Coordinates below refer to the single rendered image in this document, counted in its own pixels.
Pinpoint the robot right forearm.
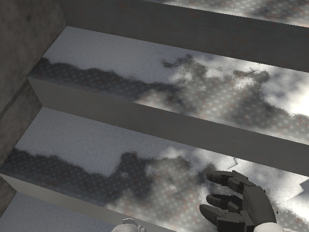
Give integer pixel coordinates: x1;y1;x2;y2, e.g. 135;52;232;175
253;222;284;232

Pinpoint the right robot hand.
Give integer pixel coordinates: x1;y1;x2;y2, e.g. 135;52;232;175
199;170;278;232

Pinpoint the robot left shin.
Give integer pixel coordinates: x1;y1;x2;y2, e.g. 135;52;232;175
122;218;138;227

